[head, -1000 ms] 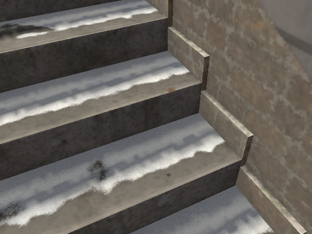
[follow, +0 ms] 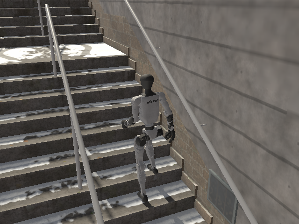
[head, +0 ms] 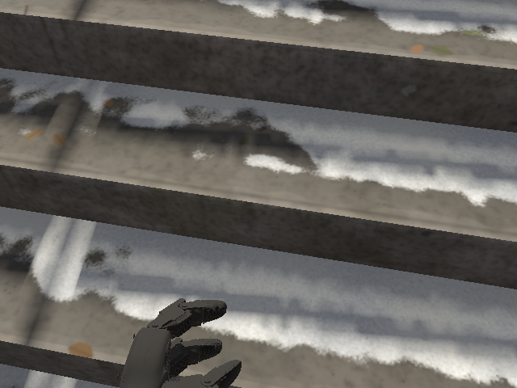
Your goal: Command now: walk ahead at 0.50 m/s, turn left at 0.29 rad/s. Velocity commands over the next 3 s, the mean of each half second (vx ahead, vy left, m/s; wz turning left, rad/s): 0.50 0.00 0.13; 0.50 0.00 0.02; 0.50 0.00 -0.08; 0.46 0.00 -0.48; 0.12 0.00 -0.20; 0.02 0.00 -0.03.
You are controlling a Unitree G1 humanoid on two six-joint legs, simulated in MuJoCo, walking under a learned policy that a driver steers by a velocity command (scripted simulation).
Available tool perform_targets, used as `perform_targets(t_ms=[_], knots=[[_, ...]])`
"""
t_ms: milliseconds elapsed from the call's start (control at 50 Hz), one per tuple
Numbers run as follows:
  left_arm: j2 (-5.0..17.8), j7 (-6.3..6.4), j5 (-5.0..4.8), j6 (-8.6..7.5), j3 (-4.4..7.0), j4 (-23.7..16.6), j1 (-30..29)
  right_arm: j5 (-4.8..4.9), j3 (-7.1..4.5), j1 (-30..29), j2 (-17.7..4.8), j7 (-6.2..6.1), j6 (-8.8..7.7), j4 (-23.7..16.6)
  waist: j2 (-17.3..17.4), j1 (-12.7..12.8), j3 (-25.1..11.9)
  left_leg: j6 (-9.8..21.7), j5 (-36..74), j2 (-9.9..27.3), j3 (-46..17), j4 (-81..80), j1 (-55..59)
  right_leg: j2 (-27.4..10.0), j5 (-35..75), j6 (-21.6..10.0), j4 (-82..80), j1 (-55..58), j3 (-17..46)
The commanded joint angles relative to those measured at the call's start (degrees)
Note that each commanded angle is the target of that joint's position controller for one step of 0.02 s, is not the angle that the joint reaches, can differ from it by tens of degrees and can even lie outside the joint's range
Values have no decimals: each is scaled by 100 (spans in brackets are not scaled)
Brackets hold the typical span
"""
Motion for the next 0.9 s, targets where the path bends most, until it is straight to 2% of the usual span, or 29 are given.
perform_targets(t_ms=[20,40,60,80,100,140,180,240,300,340,380,420,440,460,480,500,520,540,560,580,600,620,640,660,680,720,780,820,900], knots=[[2388,-29,68,95,1047,1337,3246,-228,7,-530,218,287,-426,-612,-3410,925,-1960,334,652,-943,-180,5257,-2542,-1200,366,-1387,-4774,5506,5220],[1723,93,163,177,980,1181,2730,-325,-35,441,177,543,-509,-151,-2700,710,-2164,179,-92,-1220,-1302,8344,-3468,-2182,-1498,-1838,-6151,5342,8076],[1078,84,-138,200,861,1537,2340,-209,-52,-363,159,578,-449,-493,-1714,536,-409,221,-33,-920,-603,9458,-4055,-2061,-1773,-1618,-6081,3979,7145],[534,-15,-146,173,743,1932,2088,-97,71,-1071,204,538,-401,-973,-748,307,550,346,0,-617,-234,9546,-4332,-1858,-1541,-1314,-5405,2830,5370],[194,-76,-56,142,666,2258,2096,-44,145,-1440,297,490,-375,-1130,-237,179,697,447,146,-504,-5,9669,-4372,-1507,-963,-1037,-4952,2464,4158],[-303,-165,60,110,534,2774,2411,131,246,-1230,601,453,-349,-1090,-394,-57,708,582,321,-492,51,10426,-4863,-1032,16,-751,-4806,2736,2771],[-64,-273,-104,83,602,3077,2905,130,348,-1214,889,407,-323,-1098,-294,10,682,590,248,-559,119,10475,-5536,-917,1125,-742,-5057,3540,2050],[220,-258,-51,66,632,3085,2728,10,447,-1694,867,458,-148,-1466,-551,-93,827,225,388,-168,533,9007,-5750,-859,1440,-597,-5387,3272,1156],[481,-37,24,82,636,3105,3119,-25,437,-2070,823,341,4,-1722,-1070,125,633,-302,585,293,1414,9304,-5810,-1073,1806,-914,-5893,3538,1332],[730,85,-83,63,773,3199,3676,-52,435,-2523,847,224,1,-1947,-1386,436,777,-403,69,551,1399,9511,-6855,-1333,2042,-987,-6011,4706,1620],[571,196,-77,88,742,3349,4389,43,504,-3413,975,190,-20,-2364,-1294,857,1152,-429,-846,818,1355,10235,-8683,-1587,1909,-846,-5948,6061,2001],[540,268,-138,204,722,3274,4511,104,673,-3948,1265,293,-66,-2810,-1197,898,1256,-465,-1204,1082,1376,9737,-9269,-1601,1620,-631,-6016,6353,1722],[365,301,-205,254,666,3259,4666,-48,773,-4418,1384,379,-133,-3155,-985,995,1243,-356,-869,1360,1237,8638,-8859,-1553,1419,-544,-6375,6046,1633],[385,329,-191,282,638,3214,4580,-32,758,-4467,1348,440,-153,-3240,-979,910,1153,-337,-323,1377,1501,7830,-7914,-1574,1535,-527,-6836,5567,1425],[710,346,-326,298,716,3119,4386,-23,956,-4815,1592,575,-193,-3560,-1119,849,1160,-42,-758,1346,1822,6197,-5844,-1641,2225,-571,-7865,4266,1177],[930,245,-197,294,711,2993,3899,-97,801,-4392,1258,600,-227,-3431,-996,538,810,76,-495,874,2638,5579,-3689,-1412,3960,-676,-7898,3508,677],[1248,91,-18,211,717,3102,3928,-104,500,-3605,859,511,-297,-3151,-1624,101,247,237,-885,63,3256,6086,-2279,-1346,8707,-729,-6744,3782,307],[1645,49,-67,125,765,3142,3824,37,279,-2334,502,435,-315,-2833,-2042,-587,-526,463,-784,-174,2912,5630,-1194,-1375,10997,-625,-5706,4217,314],[2223,-18,-143,21,912,3214,3694,33,59,-1340,-54,314,-247,-2501,-2392,-1264,-926,616,-903,-217,2124,4319,-485,-1341,11158,-412,-4763,4782,484],[1716,-30,-198,-68,865,3026,3762,-260,-156,-558,-758,220,-171,-2176,-1112,-1269,-1651,1149,-1069,670,-98,3550,1208,-996,9541,-77,-2895,3314,920],[777,-169,-182,-282,676,2935,4010,-299,-292,72,-1372,196,-3,-1572,1616,-749,-2655,1645,-3104,1940,-3613,277,1988,281,2838,126,-901,2465,1432],[760,-370,-159,-446,821,2936,3537,-490,-191,186,-1119,81,29,-1426,1317,-714,-2769,1282,-3671,2215,-4911,-975,1412,701,2229,180,1633,2372,2348],[317,-418,-240,-416,808,2479,2779,-387,-85,-353,-794,203,-47,-1264,974,-383,-1786,926,-3326,2222,-4045,-894,432,661,2188,71,2866,1722,2261],[264,-425,-266,-353,760,2041,1908,-276,58,-690,-26,320,-131,-913,515,-231,-787,723,-2950,1971,-2730,-339,-392,443,2301,-169,3302,1051,1808],[323,-377,-229,-301,759,1777,1376,-349,194,-870,541,392,-223,-540,153,-42,-200,623,-2426,1828,-1697,178,-1192,278,2451,-492,3826,635,1675],[92,-524,-159,-212,524,1421,1300,-454,362,-735,1024,458,-361,-41,17,369,-38,547,-1387,1518,-644,250,-1459,227,2718,-1026,4853,-58,1864],[-77,-575,-256,-36,307,1491,1620,-472,411,-764,993,477,-314,95,-293,721,338,349,-452,1344,869,148,-1696,288,2768,-951,4806,-1180,1933],[-34,-500,-286,131,248,1572,1355,-682,529,-658,880,476,-301,283,-334,680,337,176,178,1234,1490,111,-1954,520,3221,-582,5555,-1827,1525],[-92,-340,-109,151,15,890,-113,-538,552,-278,446,418,-197,653,-211,474,674,-89,-422,1089,1710,-362,-2101,380,3358,-293,4833,-2825,1004]])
